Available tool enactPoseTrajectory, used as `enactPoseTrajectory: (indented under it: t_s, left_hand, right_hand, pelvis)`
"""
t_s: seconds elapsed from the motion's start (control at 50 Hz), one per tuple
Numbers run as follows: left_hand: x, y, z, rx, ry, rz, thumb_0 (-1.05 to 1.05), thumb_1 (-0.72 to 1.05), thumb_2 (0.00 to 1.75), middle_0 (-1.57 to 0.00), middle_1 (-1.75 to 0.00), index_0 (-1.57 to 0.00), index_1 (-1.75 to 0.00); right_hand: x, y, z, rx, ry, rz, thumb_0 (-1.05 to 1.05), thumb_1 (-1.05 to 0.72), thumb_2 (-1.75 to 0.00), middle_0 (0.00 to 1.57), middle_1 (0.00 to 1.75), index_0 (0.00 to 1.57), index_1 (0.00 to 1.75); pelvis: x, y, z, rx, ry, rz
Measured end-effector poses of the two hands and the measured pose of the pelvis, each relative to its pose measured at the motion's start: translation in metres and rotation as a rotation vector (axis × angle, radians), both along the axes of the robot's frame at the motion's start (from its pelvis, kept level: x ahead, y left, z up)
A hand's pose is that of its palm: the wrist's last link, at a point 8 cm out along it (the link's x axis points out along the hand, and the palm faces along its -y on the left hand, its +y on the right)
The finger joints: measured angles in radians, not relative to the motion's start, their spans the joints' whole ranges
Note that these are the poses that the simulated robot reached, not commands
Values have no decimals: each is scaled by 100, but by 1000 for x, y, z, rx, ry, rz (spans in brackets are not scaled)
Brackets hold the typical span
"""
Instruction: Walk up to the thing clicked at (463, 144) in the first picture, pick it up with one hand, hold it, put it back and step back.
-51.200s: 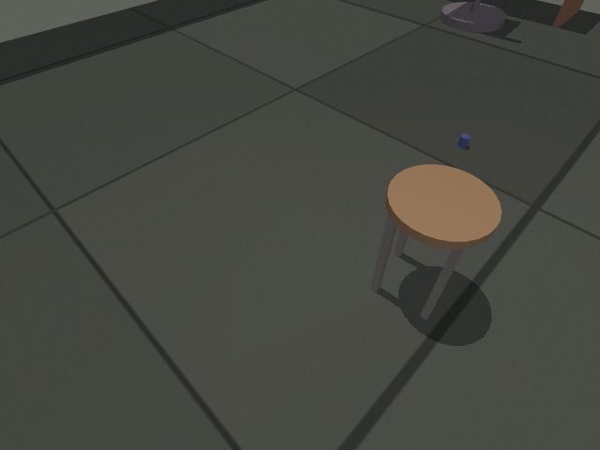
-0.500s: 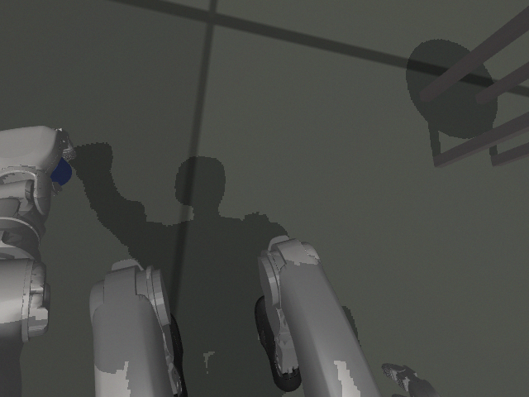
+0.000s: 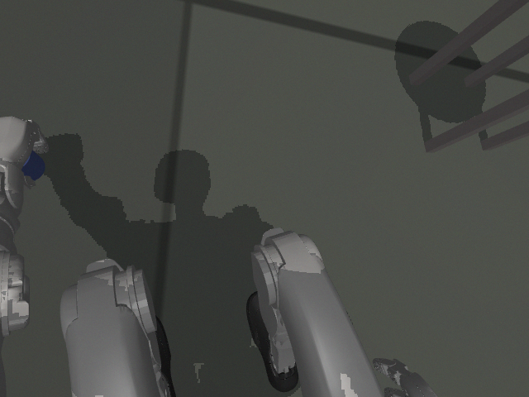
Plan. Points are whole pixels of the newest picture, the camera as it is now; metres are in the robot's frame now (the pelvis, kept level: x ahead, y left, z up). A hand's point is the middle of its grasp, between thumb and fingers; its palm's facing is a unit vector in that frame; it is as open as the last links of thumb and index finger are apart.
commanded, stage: lower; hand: left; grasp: from above
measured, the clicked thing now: (18, 161) +0.49 +0.30 -0.19
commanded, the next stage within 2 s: rest in 0.30 s
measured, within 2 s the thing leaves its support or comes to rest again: neither
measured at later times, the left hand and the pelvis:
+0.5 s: hand (34, 175) +0.48 +0.29 -0.22, palm faces -0.44 -0.08 -0.89, open 7.2 cm; pelvis +0.00 +0.00 -0.03, yaw -3 degrees
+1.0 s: hand (42, 178) +0.48 +0.29 -0.25, palm faces -0.44 -0.10 -0.89, open 7.2 cm; pelvis +0.00 +0.00 -0.03, yaw -5 degrees
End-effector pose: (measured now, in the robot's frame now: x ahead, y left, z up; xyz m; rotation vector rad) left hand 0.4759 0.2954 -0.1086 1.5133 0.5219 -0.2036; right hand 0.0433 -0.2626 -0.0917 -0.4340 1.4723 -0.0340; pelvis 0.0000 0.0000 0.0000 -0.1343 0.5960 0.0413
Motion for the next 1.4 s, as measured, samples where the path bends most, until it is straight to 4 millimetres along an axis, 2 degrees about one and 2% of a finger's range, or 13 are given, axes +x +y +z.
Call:
enactPoseTrajectory:
  t_s: [0.16, 0.34, 0.66, 1.02, 1.4]
  left_hand:
    - [1, 0, -19, -5, 22, -2, -1, 35, 35, -84, -53, -90, -47]
    - [6, -2, -43, -20, 2, -5, -1, 35, 36, -83, -54, -88, -49]
    - [10, -3, -68, -27, -1, 7, -1, 35, 38, -82, -55, -87, -50]
    - [10, -3, -86, -30, -3, 19, -1, 35, 36, -83, -54, -89, -48]
    - [12, -7, -97, -31, -13, 27, -1, 37, 26, -89, -47, -94, -40]
  right_hand:
    - [1, -2, -7, -4, 4, 27, 0, -92, -91, 20, 30, 20, 30]
    - [-7, -2, -13, -11, 32, 42, 0, -92, -91, 20, 30, 20, 30]
    - [-11, 9, -11, 6, 40, 65, 0, -92, -90, 20, 30, 20, 30]
    - [-20, 6, -2, -4, 44, 118, 0, -92, -90, 20, 30, 20, 30]
    - [-23, 17, 2, 24, 27, 152, 0, -92, -90, 20, 30, 20, 30]
  pelvis:
    - [0, -1, -10, -5, -13, -7]
    - [1, -1, -23, -17, -32, -18]
    - [3, 3, -30, -43, -48, -33]
    - [0, 3, -35, -59, -85, -48]
    - [-1, 5, -37, -77, -106, -61]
